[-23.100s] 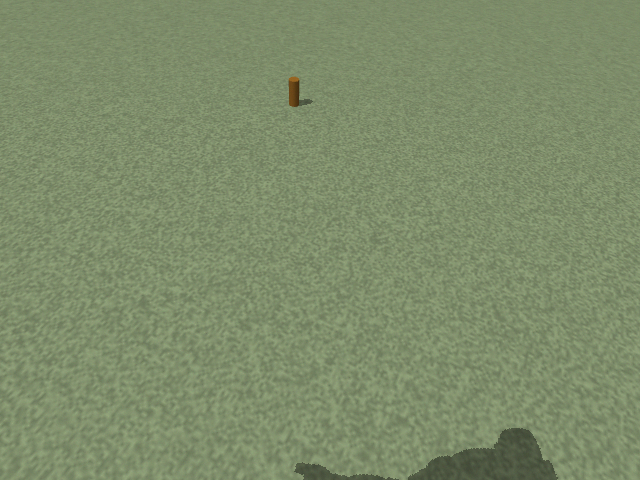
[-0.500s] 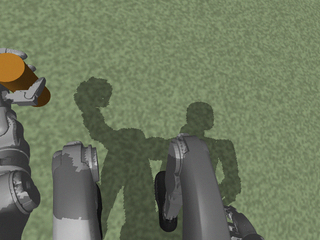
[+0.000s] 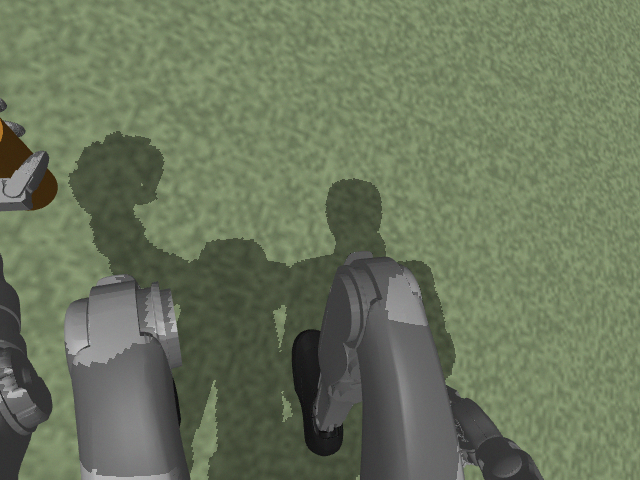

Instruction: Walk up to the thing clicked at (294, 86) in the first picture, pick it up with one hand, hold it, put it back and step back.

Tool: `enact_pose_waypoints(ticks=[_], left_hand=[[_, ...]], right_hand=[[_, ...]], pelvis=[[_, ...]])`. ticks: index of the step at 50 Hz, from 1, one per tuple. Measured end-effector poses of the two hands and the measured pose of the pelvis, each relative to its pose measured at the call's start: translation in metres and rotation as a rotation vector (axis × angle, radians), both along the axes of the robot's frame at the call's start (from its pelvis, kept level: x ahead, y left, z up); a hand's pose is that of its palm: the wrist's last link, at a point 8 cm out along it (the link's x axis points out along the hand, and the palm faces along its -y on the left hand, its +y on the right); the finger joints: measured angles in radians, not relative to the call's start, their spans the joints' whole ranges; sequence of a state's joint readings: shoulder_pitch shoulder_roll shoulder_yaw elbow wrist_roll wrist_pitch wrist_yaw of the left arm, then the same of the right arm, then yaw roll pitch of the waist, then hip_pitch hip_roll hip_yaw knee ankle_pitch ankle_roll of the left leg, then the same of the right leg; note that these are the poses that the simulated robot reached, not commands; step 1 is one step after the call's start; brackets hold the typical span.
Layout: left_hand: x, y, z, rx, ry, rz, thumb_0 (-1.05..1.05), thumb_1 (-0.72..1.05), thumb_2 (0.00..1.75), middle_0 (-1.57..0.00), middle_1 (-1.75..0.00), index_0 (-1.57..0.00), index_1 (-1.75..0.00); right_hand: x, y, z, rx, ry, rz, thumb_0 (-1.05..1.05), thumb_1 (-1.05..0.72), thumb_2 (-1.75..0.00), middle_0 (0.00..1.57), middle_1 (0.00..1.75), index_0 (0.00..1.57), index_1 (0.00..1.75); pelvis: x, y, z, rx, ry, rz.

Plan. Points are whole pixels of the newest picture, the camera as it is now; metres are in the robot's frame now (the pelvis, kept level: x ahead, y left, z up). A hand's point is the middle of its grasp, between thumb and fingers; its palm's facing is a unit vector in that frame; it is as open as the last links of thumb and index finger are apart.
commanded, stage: lower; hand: left
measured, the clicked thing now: (1, 163) +0.45 +0.29 -0.12
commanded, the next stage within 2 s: loosen in 1.48 s
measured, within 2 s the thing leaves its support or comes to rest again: rests again in 1.34 s
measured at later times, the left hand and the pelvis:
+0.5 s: hand (19, 169) +0.46 +0.29 -0.15, palm faces +0.36 -0.93 -0.02, open 8.4 cm; pelvis -0.01 +0.01 -0.02, yaw -3 degrees
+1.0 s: hand (31, 176) +0.46 +0.29 -0.18, palm faces +0.37 -0.93 -0.04, open 8.4 cm; pelvis -0.01 +0.01 -0.02, yaw -5 degrees
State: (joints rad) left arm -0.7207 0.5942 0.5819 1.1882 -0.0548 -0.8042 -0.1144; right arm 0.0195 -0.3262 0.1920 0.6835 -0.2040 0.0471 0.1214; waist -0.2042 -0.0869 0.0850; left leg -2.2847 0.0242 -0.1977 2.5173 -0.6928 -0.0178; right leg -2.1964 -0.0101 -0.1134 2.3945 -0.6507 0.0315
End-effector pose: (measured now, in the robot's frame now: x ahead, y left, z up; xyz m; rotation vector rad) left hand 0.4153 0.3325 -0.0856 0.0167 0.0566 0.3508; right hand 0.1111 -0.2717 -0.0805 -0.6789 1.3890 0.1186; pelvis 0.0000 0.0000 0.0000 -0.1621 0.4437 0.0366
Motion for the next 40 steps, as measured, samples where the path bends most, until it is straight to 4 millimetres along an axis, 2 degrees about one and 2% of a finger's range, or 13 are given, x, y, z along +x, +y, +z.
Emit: enact_pose_waypoints(ticks=[10, 24, 40], left_hand=[[0.002, 0.001, -0.015, 0.000, 0.003, -0.006, 0.00, -0.23, 1.12, -0.81, -1.04, -0.84, -1.06], [0.005, -0.001, -0.058, -0.012, 0.027, 0.017, 0.00, -0.24, 1.12, -0.81, -1.03, -0.85, -1.05], [0.007, -0.001, -0.084, -0.009, 0.041, 0.031, 0.00, -0.24, 1.12, -0.81, -1.03, -0.85, -1.05]], right_hand=[[-0.004, 0.003, 0.001, -0.015, 0.018, 0.032, 0.00, -0.92, -0.91, 0.20, 0.30, 0.20, 0.30], [-0.013, 0.004, 0.009, -0.073, 0.070, 0.121, 0.00, -0.93, -0.91, 0.20, 0.30, 0.20, 0.30], [-0.010, 0.006, 0.020, -0.130, 0.100, 0.212, 0.00, -0.92, -0.91, 0.20, 0.30, 0.20, 0.30]], pelvis=[[-0.002, 0.002, -0.005, -0.018, -0.028, -0.008], [-0.006, 0.005, -0.015, -0.049, -0.093, -0.030], [-0.008, 0.010, -0.019, -0.086, -0.139, -0.047]])
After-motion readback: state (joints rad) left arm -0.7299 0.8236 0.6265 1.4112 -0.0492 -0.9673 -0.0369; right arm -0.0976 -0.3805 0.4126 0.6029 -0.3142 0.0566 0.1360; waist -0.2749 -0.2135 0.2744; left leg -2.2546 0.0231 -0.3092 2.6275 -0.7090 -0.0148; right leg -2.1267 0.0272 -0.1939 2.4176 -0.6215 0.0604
